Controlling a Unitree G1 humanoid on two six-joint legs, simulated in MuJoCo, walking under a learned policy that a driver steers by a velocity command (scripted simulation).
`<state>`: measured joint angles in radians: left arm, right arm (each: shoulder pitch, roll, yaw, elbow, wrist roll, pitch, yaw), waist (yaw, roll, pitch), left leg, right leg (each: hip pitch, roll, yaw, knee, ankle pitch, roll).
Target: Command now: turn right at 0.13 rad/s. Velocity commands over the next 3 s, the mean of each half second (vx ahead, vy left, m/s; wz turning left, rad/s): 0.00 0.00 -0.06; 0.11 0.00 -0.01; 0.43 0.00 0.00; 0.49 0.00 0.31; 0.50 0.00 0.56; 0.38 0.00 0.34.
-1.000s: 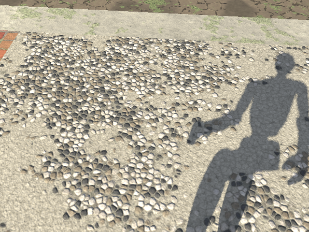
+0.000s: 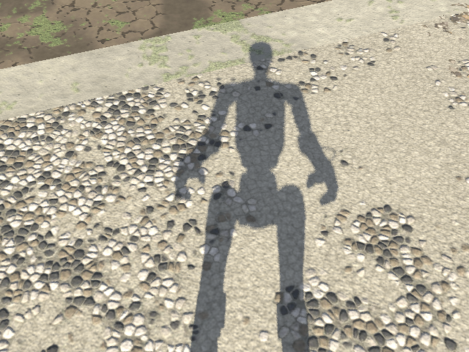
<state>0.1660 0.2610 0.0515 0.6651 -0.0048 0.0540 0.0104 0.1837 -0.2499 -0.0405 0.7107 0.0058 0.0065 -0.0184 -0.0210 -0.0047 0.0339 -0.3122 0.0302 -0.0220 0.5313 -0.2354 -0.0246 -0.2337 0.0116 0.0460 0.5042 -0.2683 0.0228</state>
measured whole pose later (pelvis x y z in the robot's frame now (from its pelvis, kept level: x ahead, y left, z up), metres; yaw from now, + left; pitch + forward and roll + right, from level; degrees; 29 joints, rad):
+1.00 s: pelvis +0.06 +0.02 +0.00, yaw +0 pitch +0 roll -1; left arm 0.35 0.26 0.06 0.96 -0.03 -0.03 0.02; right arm 0.25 -0.25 -0.06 0.99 0.03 -0.09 0.00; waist 0.01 -0.03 0.00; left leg -0.27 0.02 0.04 0.57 -0.31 0.05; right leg -0.11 0.00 0.05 0.50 -0.38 -0.01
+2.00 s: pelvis +0.58 +0.03 -0.01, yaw +12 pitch +2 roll -3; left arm 0.31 0.26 0.05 0.99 -0.01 -0.07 0.01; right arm 0.08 -0.23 -0.04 0.79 0.02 -0.05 0.05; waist 0.06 0.02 0.02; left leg -0.61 0.07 0.04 0.63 -0.05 0.08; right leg 0.12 0.03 -0.24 0.24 -0.38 0.01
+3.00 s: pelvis +1.07 +0.24 +0.00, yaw +39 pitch +2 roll -2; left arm 0.33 0.28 0.05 0.92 -0.01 -0.06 0.00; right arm 0.08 -0.25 -0.04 0.63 -0.01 -0.06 0.02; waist 0.08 0.03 0.03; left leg -0.46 0.02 -0.02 0.48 0.00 0.04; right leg -0.08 0.00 -0.08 0.46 -0.39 0.01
